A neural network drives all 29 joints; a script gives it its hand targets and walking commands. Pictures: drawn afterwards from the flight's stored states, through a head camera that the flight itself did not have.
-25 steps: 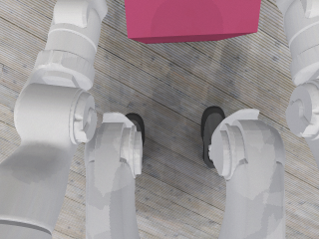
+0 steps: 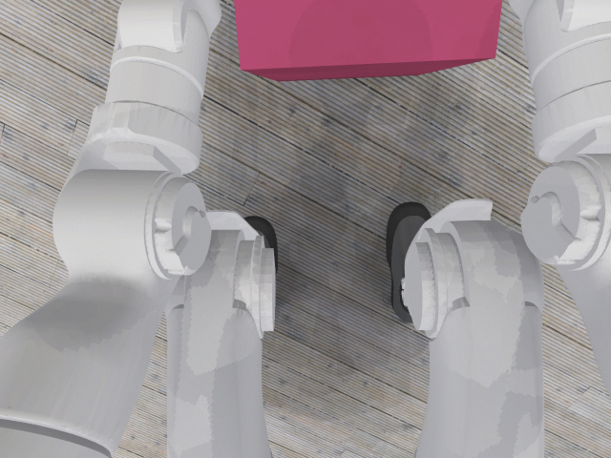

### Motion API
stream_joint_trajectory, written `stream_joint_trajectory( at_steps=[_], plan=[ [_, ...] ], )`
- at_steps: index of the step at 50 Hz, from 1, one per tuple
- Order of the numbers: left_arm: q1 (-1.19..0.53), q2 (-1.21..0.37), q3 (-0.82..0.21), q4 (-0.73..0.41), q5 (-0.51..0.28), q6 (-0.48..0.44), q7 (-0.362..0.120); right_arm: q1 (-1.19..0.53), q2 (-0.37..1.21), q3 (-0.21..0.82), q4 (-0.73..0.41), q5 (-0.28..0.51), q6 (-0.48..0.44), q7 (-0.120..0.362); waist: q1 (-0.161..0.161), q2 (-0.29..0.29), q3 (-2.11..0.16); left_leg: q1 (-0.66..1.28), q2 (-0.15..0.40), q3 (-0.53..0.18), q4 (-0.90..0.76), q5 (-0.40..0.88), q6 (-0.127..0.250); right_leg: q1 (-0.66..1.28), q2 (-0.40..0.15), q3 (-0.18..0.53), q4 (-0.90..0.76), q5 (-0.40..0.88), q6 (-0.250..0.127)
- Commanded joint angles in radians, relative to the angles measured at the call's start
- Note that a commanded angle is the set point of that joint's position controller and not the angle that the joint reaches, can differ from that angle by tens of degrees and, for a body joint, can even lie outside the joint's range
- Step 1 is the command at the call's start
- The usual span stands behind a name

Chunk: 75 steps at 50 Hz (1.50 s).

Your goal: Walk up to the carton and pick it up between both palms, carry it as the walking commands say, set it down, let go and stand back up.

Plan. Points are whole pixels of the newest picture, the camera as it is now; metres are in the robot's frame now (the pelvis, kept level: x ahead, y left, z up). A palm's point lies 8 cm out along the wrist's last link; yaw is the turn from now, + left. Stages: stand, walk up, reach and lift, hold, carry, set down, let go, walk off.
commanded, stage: reach and lift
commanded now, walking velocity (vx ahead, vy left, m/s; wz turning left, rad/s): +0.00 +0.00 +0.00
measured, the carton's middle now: out of the picture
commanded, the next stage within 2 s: none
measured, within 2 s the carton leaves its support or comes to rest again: leaves its support in 0.56 s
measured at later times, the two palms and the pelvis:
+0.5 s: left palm out of the picture +0.56 +0.10 -0.17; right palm out of the picture +0.55 -0.19 -0.17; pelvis +0.01 +0.00 +0.00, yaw +1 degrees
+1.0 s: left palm out of the picture +0.56 +0.09 -0.09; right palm out of the picture +0.55 -0.19 -0.10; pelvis +0.00 +0.00 +0.03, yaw +0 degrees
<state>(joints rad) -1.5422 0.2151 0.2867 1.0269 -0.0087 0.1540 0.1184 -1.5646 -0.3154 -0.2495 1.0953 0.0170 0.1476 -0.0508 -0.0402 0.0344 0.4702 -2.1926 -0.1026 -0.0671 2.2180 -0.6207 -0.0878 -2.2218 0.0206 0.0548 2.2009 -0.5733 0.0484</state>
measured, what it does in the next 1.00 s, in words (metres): stands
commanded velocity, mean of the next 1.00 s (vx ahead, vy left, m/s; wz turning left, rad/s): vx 0.00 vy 0.00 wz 0.00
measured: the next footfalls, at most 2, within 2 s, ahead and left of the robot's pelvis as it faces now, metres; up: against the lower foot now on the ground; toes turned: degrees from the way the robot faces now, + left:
none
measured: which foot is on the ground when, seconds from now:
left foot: down 0.00-1.00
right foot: down 0.00-1.00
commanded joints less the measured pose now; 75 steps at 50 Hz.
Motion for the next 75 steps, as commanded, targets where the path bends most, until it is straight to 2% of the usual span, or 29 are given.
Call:
stream_joint_trajectory(
  at_steps=[1, 8, 16, 26, 29, 34, 41, 53, 64, 75],
  plan=[
    [-0.468, -0.854, -0.268, -0.111, -0.030, 0.024, -0.257, -0.421, 0.842, 0.226, -0.119, 0.024, 0.028, 0.272, -0.064, 0.024, -1.091, 0.442, -0.058, 0.151, -0.152, 0.267, 0.045, 0.520, 0.086, -0.137, -0.147, 0.286, -0.037],
    [-0.410, -0.912, -0.284, -0.121, -0.048, 0.038, -0.272, -0.355, 0.893, 0.248, -0.134, 0.019, 0.051, 0.305, -0.079, 0.010, -1.056, 0.390, -0.067, 0.154, -0.140, 0.290, 0.056, 0.503, 0.086, -0.134, -0.141, 0.326, -0.042],
    [-0.413, -0.938, -0.311, -0.141, -0.066, 0.036, -0.263, -0.335, 0.922, 0.270, -0.156, 0.026, 0.058, 0.310, -0.079, 0.004, -1.096, 0.383, -0.073, 0.156, -0.144, 0.323, 0.059, 0.514, 0.080, -0.127, -0.142, 0.376, -0.041],
    [-0.536, -1.010, -0.413, -0.284, -0.131, 0.030, -0.216, -0.479, 0.981, 0.367, -0.359, 0.098, 0.052, 0.281, -0.072, 0.016, -1.513, 0.559, -0.078, 0.163, -0.152, 0.473, 0.048, 0.666, 0.081, -0.138, -0.141, 0.519, -0.031],
    [-0.573, -1.017, -0.433, -0.322, -0.142, 0.034, -0.199, -0.533, 0.986, 0.389, -0.407, 0.118, 0.055, 0.270, -0.072, 0.008, -1.616, 0.604, -0.077, 0.164, -0.163, 0.485, 0.047, 0.700, 0.083, -0.145, -0.151, 0.528, -0.027],
    [-0.583, -1.028, -0.401, -0.307, -0.106, 0.058, -0.191, -0.540, 1.009, 0.360, -0.369, 0.095, 0.078, 0.264, -0.063, 0.005, -1.615, 0.606, -0.075, 0.171, -0.206, 0.405, 0.047, 0.671, 0.085, -0.160, -0.195, 0.436, -0.022],
    [-0.533, -1.051, -0.293, -0.231, -0.027, 0.105, -0.221, -0.487, 1.064, 0.280, -0.292, 0.017, 0.126, 0.279, -0.038, -0.017, -1.502, 0.512, -0.078, 0.185, -0.271, 0.297, 0.053, 0.618, 0.094, -0.163, -0.260, 0.325, -0.020],
    [-0.522, -1.071, -0.301, -0.296, -0.020, 0.133, -0.247, -0.480, 1.123, 0.314, -0.375, 0.006, 0.158, 0.266, -0.018, -0.069, -1.652, 0.501, -0.083, 0.195, -0.317, 0.352, 0.053, 0.763, 0.104, -0.148, -0.313, 0.435, -0.013],
    [-0.464, -1.129, -0.359, -0.355, -0.028, 0.159, -0.254, -0.415, 1.190, 0.350, -0.429, 0.007, 0.183, 0.252, -0.011, -0.063, -1.777, 0.566, -0.084, 0.191, -0.370, 0.423, 0.043, 0.855, 0.116, -0.146, -0.356, 0.526, -0.010],
    [-0.388, -1.180, -0.335, -0.319, 0.015, 0.171, -0.255, -0.350, 1.204, 0.311, -0.398, -0.035, 0.188, 0.264, -0.015, -0.027, -1.679, 0.615, -0.085, 0.173, -0.471, 0.398, 0.033, 0.781, 0.120, -0.151, -0.452, 0.446, -0.015]
  ],
)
